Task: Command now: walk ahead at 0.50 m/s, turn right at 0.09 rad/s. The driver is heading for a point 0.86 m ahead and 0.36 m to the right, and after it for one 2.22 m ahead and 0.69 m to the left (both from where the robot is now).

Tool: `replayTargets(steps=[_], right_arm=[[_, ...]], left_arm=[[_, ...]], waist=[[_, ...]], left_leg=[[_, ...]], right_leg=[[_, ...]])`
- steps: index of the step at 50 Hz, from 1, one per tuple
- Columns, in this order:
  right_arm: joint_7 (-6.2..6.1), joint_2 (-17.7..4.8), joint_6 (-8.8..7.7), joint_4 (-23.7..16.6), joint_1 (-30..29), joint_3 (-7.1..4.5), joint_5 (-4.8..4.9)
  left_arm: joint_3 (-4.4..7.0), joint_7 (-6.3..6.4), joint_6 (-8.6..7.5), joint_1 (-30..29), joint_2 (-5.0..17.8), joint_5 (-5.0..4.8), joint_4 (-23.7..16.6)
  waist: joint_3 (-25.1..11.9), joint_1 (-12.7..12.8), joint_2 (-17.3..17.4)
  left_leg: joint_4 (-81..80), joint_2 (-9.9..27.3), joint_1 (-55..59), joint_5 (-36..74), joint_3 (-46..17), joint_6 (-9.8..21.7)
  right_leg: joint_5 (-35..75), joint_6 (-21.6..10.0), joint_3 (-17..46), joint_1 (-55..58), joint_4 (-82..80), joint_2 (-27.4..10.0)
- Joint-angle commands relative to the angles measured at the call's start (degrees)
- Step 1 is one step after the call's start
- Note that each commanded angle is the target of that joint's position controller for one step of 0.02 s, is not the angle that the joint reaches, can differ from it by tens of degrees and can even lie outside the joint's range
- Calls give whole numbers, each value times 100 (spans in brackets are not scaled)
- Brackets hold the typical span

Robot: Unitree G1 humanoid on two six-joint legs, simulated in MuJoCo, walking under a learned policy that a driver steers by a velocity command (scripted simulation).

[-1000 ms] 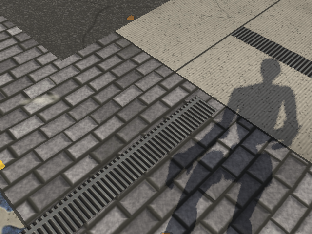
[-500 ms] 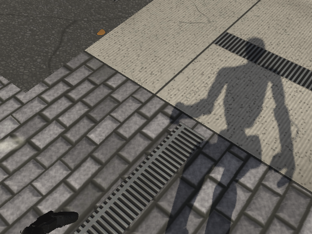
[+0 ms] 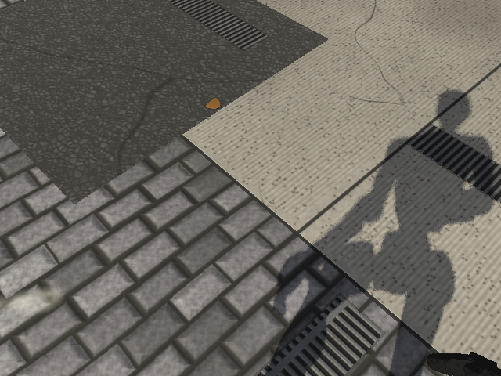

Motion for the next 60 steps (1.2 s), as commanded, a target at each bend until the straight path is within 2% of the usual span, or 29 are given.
replayTargets(steps=[1,2,3,4,5,7,13,17,22,25,27,28,29,30,31,32,34,38,42,46,49,51,52,53,54,55,56,57,60], right_arm=[[-73,-1775,0,248,2246,-564,-69],[-72,-1162,-9,169,2194,-416,-18],[-92,-970,-23,147,1847,-348,-23],[-94,-858,-35,114,1449,-306,-48],[-89,-686,-58,109,1175,-269,-73],[-94,-549,-140,155,964,-252,-131],[-206,-761,-189,444,1056,-338,-155],[-280,-916,-112,558,1226,-367,-107],[-311,-1081,124,756,1593,-440,8],[-382,-1312,254,678,1396,-511,58],[-421,-1338,306,607,1193,-501,90],[-402,-908,231,485,1388,-355,-96],[-303,-359,26,174,1705,-167,-112],[-194,-906,-205,98,1051,-270,79],[-151,-980,-309,-67,665,-284,234],[-186,-889,-341,-32,658,-268,148],[-217,-965,-230,51,833,-339,-47],[-252,-711,-33,-95,636,-288,-150],[-210,-493,-61,-327,-222,-186,-111],[-114,-658,-148,-509,-637,-225,-8],[-68,-874,-234,-493,-402,-324,14],[-118,-1089,-299,-281,545,-462,-48],[-168,-1400,-307,-215,1409,-543,-141],[-143,-1824,-226,-6,1862,-644,-191],[-116,-1262,-198,-84,1731,-535,-37],[-151,-892,-153,-157,1479,-434,-23],[-163,-799,-106,-184,1195,-382,-81],[-174,-683,-78,-139,1032,-343,-105],[-199,-610,-126,-21,975,-323,-91]], left_arm=[[-146,-5,-159,633,-138,38,-511],[-5,-25,-245,209,520,-106,-427],[81,-40,-289,-291,756,-219,-597],[76,-12,-285,-525,699,-180,-647],[105,2,-247,-603,651,-100,-650],[118,-4,-99,-321,478,-115,-550],[103,-6,33,-777,226,-67,-733],[19,-150,-17,-1519,44,-33,-996],[-10,-338,-14,-2159,15,-48,-1446],[139,-387,36,-1698,286,-55,-1504],[441,-290,70,-176,801,-71,-1162],[588,-150,139,452,1312,-76,-1015],[588,-163,64,73,1615,-77,-1220],[436,-205,-4,157,1098,-44,-1271],[367,-206,-71,-28,867,-11,-1251],[324,-216,-112,-395,741,-23,-1273],[234,-165,-133,-870,499,50,-1430],[296,-29,-152,-733,739,11,-1396],[321,66,-70,-431,814,-34,-1289],[328,81,-11,-109,798,-79,-1140],[335,114,38,-160,771,-59,-1135],[248,98,49,-300,519,-31,-1206],[114,78,31,-237,175,61,-1311],[19,72,-26,616,-122,-121,-1475],[114,98,-26,554,528,-190,-1305],[206,94,7,-111,846,-145,-1364],[214,103,36,-434,808,-75,-1428],[229,83,36,-638,735,-16,-1502],[187,5,116,-562,376,-103,-1553]], waist=[[-2225,-744,1790],[-1893,-1059,1028],[-1131,-1008,749],[-739,-809,357],[-423,-659,348],[-322,-415,555],[74,-422,262],[284,-714,154],[461,-864,132],[-27,-425,461],[-819,452,334],[-1302,512,-646],[-1964,-106,-1649],[-2036,336,-788],[-1256,264,-543],[-701,-66,28],[-416,-413,-133],[-219,-461,-190],[-110,-106,-442],[-106,54,-566],[-150,-141,-781],[-623,-649,-772],[-1454,-971,-130],[-2055,-563,1890],[-1688,-707,1311],[-962,-879,754],[-562,-791,383],[-243,-701,366],[-89,-502,623]], left_leg=[[-691,2160,4988,-1204,-3816,1525],[-1082,2063,4723,-1971,-3936,1311],[-1202,1933,4033,-1815,-3070,1070],[-1356,1732,3287,-1294,-2454,946],[-1555,1534,2734,-890,-1978,890],[-1895,1323,2164,-383,-1319,825],[-2228,1194,2147,750,-19,796],[-2286,1155,2410,888,572,652],[-1794,1498,3466,1817,867,593],[-671,1501,3665,4449,1095,417],[1456,1195,2865,4418,1257,149],[3294,802,1246,1259,1222,-96],[5168,-515,-1043,-3012,242,-382],[5371,-201,-1669,-2836,-755,-235],[5062,35,-1872,-2343,-687,-97],[4468,292,-1625,-1926,-654,-94],[3783,544,-917,-1526,-663,-222],[2697,461,-765,-891,-443,-624],[893,116,-364,574,-374,-714],[121,-77,-115,750,-525,-601],[-123,-113,204,66,-607,-370],[-406,13,1642,15,-560,-44],[-301,995,3145,-342,-1511,322],[-894,2250,4834,-1589,-4314,1311],[-1175,2295,4641,-2932,-4758,1238],[-1241,2022,3960,-2812,-3749,957],[-1308,1767,3257,-2056,-2968,794],[-1430,1543,2728,-1434,-2424,753],[-1816,1279,2133,-622,-1413,740]], right_leg=[[-674,-149,343,-3580,4307,362],[-806,-209,1082,-4202,4897,105],[-258,-276,1013,-4475,4925,-142],[267,-247,867,-4275,4697,-425],[632,-201,872,-4102,4399,-586],[1028,-119,902,-3567,4207,-752],[2294,77,937,-4113,3093,-716],[3038,8,423,-3973,1842,-653],[2419,-250,22,-4292,1187,-509],[1578,-582,-443,-3283,1191,5],[1797,-977,-404,-1082,659,398],[2003,-1341,1173,631,626,-596],[935,-2544,4602,2198,-287,-1848],[669,-2334,4674,2172,-790,-1888],[978,-2087,3820,1500,-824,-1705],[1636,-1872,3140,576,-850,-1427],[2531,-1726,2462,-480,-1023,-1080],[3298,-1717,1865,-1262,-1218,-802],[2626,-1321,1543,-1545,-1069,-417],[2083,-1189,2057,-1189,-686,-618],[2095,-1076,2572,-791,-173,-808],[2481,-802,2401,-1030,788,-431],[1666,-576,1904,-1736,2389,-54],[-928,-190,1213,-3828,4222,700],[-749,-107,1349,-4551,4976,188],[-198,-71,1222,-4708,5130,-12],[208,-41,1038,-4519,5021,-207],[475,-30,1028,-4404,4752,-358],[741,-20,841,-4005,4310,-602]])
